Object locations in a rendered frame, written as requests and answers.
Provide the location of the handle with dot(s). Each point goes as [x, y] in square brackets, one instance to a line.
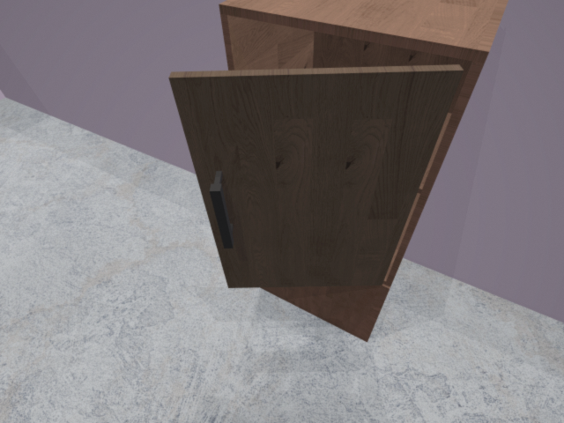
[219, 205]

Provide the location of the cupboard door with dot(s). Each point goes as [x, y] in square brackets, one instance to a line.
[320, 166]

